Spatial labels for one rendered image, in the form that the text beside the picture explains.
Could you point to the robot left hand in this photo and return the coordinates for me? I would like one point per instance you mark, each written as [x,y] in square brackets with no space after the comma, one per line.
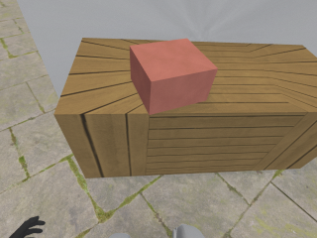
[24,230]

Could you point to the robot right thigh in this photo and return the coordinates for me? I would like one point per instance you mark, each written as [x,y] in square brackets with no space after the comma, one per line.
[186,231]

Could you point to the carton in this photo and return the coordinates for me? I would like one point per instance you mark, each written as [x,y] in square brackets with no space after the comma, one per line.
[170,74]

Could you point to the pedestal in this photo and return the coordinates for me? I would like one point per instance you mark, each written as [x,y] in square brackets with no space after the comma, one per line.
[260,113]

